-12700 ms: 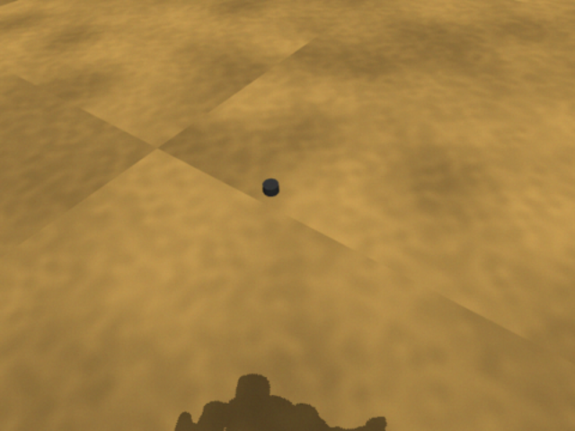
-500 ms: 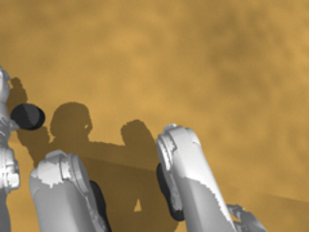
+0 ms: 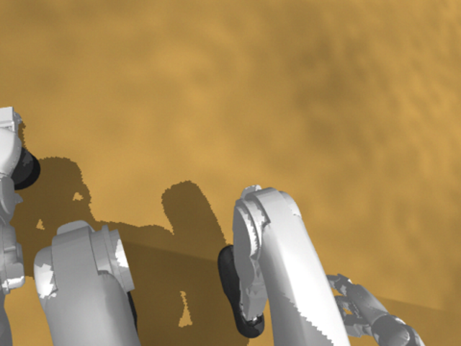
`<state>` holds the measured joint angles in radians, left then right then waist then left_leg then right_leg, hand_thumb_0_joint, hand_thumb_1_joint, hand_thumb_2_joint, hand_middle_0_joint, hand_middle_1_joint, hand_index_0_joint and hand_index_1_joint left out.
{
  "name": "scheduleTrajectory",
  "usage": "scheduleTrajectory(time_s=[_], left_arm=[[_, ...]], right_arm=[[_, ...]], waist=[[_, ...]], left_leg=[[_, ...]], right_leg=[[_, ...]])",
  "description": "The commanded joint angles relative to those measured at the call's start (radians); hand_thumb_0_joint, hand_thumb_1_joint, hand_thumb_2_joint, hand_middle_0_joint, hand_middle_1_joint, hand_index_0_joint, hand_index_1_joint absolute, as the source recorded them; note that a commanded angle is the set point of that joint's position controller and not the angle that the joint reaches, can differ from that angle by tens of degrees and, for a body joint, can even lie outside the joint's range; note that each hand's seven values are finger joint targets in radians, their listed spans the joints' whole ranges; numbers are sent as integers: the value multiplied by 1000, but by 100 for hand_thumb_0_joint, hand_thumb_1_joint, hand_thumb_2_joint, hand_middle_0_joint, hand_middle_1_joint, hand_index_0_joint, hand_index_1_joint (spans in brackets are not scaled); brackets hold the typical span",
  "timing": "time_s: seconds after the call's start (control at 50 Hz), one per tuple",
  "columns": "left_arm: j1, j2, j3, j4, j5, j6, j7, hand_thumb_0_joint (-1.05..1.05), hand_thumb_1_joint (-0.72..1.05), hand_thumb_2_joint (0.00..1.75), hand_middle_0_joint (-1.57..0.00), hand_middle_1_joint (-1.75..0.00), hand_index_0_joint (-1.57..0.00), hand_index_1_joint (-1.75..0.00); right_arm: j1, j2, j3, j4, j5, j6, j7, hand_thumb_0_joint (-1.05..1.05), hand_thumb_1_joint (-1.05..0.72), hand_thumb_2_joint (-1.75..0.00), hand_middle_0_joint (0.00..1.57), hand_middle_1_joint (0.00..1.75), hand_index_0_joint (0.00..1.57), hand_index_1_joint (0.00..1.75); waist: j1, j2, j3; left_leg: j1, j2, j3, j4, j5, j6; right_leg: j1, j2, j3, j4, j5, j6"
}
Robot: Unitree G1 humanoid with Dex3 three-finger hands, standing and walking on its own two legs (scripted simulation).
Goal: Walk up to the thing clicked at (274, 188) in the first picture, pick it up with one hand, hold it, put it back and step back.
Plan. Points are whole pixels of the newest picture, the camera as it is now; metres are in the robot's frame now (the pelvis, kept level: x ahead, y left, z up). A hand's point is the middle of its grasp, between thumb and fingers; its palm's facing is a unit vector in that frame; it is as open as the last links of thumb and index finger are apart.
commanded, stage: rest palm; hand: left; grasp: from above
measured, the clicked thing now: (12, 167) +0.44 +0.32 -0.27
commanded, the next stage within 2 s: close in 1.12 s
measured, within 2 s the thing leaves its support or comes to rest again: neither
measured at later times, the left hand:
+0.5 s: hand (9, 170) +0.42 +0.31 -0.23, palm faces -0.44 -0.19 -0.88, open 14.2 cm
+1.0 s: hand (10, 168) +0.43 +0.32 -0.25, palm faces -0.43 -0.17 -0.89, open 14.1 cm
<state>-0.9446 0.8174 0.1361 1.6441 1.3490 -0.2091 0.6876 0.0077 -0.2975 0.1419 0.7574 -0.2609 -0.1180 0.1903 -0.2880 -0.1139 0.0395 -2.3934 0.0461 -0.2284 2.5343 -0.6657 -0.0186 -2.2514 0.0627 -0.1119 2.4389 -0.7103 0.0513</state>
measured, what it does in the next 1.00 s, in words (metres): stands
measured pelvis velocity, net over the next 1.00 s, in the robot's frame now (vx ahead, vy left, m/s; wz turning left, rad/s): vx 0.00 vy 0.00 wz -0.06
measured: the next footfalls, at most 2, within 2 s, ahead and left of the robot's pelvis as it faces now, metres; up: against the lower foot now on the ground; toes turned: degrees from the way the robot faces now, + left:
none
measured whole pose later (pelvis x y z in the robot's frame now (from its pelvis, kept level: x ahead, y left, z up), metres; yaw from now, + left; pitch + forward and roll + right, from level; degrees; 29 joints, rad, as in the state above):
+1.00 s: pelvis +0.00 +0.00 +0.00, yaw -3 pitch +26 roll -13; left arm -0.99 0.94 0.14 1.75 1.23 -0.18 0.66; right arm 0.03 -0.32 0.27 0.72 -0.30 -0.28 0.27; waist -0.34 -0.15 0.15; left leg -2.36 0.06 -0.29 2.57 -0.70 -0.02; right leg -2.21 0.09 -0.16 2.42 -0.71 0.07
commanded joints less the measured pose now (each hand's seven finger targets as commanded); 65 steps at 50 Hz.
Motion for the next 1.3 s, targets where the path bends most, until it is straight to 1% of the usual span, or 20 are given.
scheduleTrajectory(time_s=[0.0,0.06,0.08,0.1,0.12,0.18,0.2,0.22,0.26,0.28,0.34,0.46,0.56,0.66,0.78,0.96,1.06,1.14,1.2,1.28], left_arm=[[-332,251,-1,-36,-63,66,26,0,-53,98,-6,-97,-5,-97],[-315,238,-28,-23,-111,78,-35,0,-50,94,-5,-103,-7,-101],[-331,276,-3,-69,-134,70,-51,0,-49,93,-5,-103,-7,-101],[-259,282,4,-41,-146,72,-68,0,-50,93,-5,-103,-7,-101],[-249,320,43,-37,-165,67,-80,0,-50,93,-5,-103,-7,-101],[-192,323,54,-35,-176,41,-119,0,-50,93,-5,-104,-7,-102],[-211,311,28,-51,-173,28,-134,0,-50,93,-5,-104,-7,-102],[-203,341,56,-77,-178,15,-137,0,-52,94,-5,-103,-7,-101],[-205,351,56,-110,-179,-16,-145,0,-53,96,-6,-101,-6,-100],[-180,386,92,-133,-173,-35,-133,0,-53,96,-6,-100,-6,-100],[-159,395,108,-157,-140,-82,-104,0,-53,96,-6,-99,-6,-99],[-178,354,67,-123,-83,-110,-29,0,-54,99,-6,-95,-5,-96],[-200,313,14,-63,-58,-69,28,0,-52,98,-7,-96,-6,-97],[-253,272,-39,-15,-79,-17,54,0,-50,95,-6,-98,-7,-98],[-284,294,-38,-7,-105,17,51,0,-50,93,-6,-101,-7,-99],[-231,360,21,23,-137,22,-9,0,-50,93,-6,-102,-7,-101],[-225,372,20,-19,-157,-24,-22,0,-49,93,-6,-103,-8,-101],[-207,382,15,-29,-147,-57,-18,0,-48,93,-7,-103,-8,-102],[-177,411,46,-38,-130,-74,8,0,-48,94,-7,-102,-8,-101],[-211,358,-9,-30,-109,-68,36,0,-37,86,-10,-104,-14,-100]], right_arm=[[205,-286,-61,9,4,-28,9,0,-89,-90,20,30,20,30],[223,-275,-36,-9,3,-52,19,0,-89,-90,20,30,20,30],[225,-282,-34,-16,3,-58,19,0,-89,-90,20,30,20,30],[232,-280,-26,-20,9,-61,15,0,-89,-90,20,30,20,30],[236,-285,-29,-21,8,-66,14,0,-89,-90,20,30,20,30],[252,-269,-9,-24,3,-53,11,0,-90,-90,20,30,20,30],[249,-271,-9,-32,6,-54,14,0,-90,-90,20,30,20,30],[259,-273,-3,-24,5,-51,13,0,-90,-90,20,30,20,30],[255,-279,0,-32,6,-47,13,0,-89,-90,20,30,20,30],[263,-284,11,-25,3,-41,12,0,-89,-90,20,30,20,30],[265,-292,16,-26,-2,-35,15,0,-89,-90,20,30,20,30],[237,-309,16,-28,-24,-46,25,0,-88,-90,20,30,20,30],[215,-322,9,-12,-31,-78,34,0,-88,-90,20,30,20,30],[198,-333,9,-1,-32,-111,49,0,-89,-90,20,30,20,30],[189,-342,21,-6,-23,-145,66,0,-89,-90,20,30,20,30],[212,-340,41,-27,-24,-162,77,0,-90,-90,20,30,20,30],[201,-337,61,-30,-25,-160,74,0,-89,-90,20,30,20,30],[204,-340,76,-34,-34,-155,77,0,-90,-90,20,30,20,30],[207,-345,80,-26,-38,-148,74,0,-89,-90,20,30,20,30],[172,-356,70,-23,-48,-149,76,0,-88,-90,20,30,20,30]], waist=[[-50,446,-555],[-51,405,-579],[-47,389,-612],[-19,383,-629],[-29,366,-625],[-30,348,-652],[-38,357,-635],[-29,370,-631],[-32,391,-622],[-21,403,-647],[-22,436,-636],[-48,462,-557],[-61,477,-500],[-81,440,-486],[-76,455,-505],[-82,474,-504],[-77,458,-525],[-85,458,-527],[-69,493,-533],[-87,494,-485]], left_leg=[[501,9,129,-231,84,34],[490,9,123,-213,98,46],[499,9,120,-209,119,48],[503,7,119,-215,146,48],[496,9,117,-210,153,50],[480,11,118,-200,208,53],[479,10,117,-197,202,51],[488,11,114,-199,214,49],[503,14,110,-194,224,44],[517,17,108,-196,252,42],[532,18,104,-194,246,36],[529,22,89,-214,163,25],[532,21,88,-229,106,17],[499,23,83,-213,89,24],[530,27,75,-218,117,22],[544,28,75,-211,179,21],[537,31,65,-202,189,22],[540,34,64,-185,207,23],[563,37,62,-196,225,17],[545,36,58,-201,166,14]], right_leg=[[215,32,-111,-260,196,-71],[279,34,-99,-263,207,-65],[311,32,-105,-262,225,-63],[348,33,-106,-262,247,-62],[353,32,-112,-254,256,-60],[438,41,-109,-261,326,-52],[429,39,-106,-250,322,-55],[428,40,-115,-256,334,-55],[435,45,-115,-249,346,-57],[468,48,-119,-254,372,-55],[454,51,-131,-243,372,-57],[356,57,-160,-232,281,-68],[286,59,-168,-231,224,-73],[268,57,-167,-239,216,-68],[293,58,-167,-236,242,-65],[360,59,-169,-226,297,-64],[393,61,-178,-231,312,-60],[420,65,-180,-229,338,-55],[425,69,-184,-225,348,-59],[368,67,-195,-219,292,-63]])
